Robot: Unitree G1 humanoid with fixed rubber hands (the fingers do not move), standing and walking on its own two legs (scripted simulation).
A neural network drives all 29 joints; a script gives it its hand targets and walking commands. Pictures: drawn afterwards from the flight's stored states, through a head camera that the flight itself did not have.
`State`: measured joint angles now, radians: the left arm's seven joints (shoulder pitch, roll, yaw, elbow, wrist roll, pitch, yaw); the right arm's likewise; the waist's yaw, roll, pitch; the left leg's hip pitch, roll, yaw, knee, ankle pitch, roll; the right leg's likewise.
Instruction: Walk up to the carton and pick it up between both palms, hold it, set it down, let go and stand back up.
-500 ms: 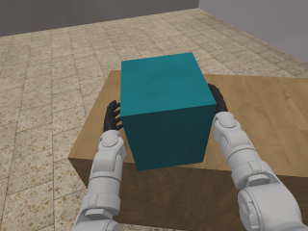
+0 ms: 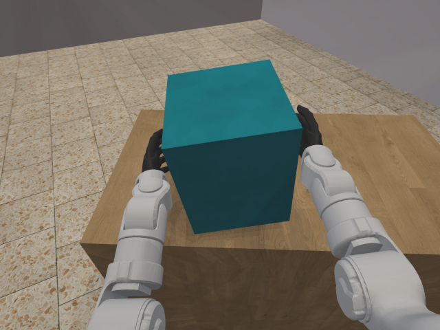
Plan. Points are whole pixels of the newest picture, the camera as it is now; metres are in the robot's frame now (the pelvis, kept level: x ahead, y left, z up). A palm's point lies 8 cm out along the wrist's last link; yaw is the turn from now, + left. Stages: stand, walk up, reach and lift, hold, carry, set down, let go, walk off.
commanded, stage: reach and lift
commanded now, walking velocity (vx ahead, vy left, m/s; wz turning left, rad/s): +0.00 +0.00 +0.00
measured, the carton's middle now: (230, 150) +0.43 +0.03 +0.13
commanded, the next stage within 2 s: hold in 1.48 s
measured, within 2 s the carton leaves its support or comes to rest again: neither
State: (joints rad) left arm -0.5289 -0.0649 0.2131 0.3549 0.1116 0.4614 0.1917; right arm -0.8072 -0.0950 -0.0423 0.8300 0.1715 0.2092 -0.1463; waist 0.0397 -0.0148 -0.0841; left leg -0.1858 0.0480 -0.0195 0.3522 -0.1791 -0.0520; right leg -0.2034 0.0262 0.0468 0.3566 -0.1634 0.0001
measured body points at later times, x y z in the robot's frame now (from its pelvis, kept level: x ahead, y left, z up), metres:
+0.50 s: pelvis -0.02 +0.01 +0.00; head -0.08 +0.02 +0.45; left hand +0.34 +0.18 +0.17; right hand +0.38 -0.11 +0.19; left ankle +0.00 +0.15 -0.75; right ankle +0.01 -0.12 -0.75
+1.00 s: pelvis +0.00 +0.02 +0.00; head -0.04 +0.02 +0.45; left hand +0.39 +0.17 +0.21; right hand +0.41 -0.12 +0.22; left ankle +0.00 +0.15 -0.75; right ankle +0.01 -0.12 -0.75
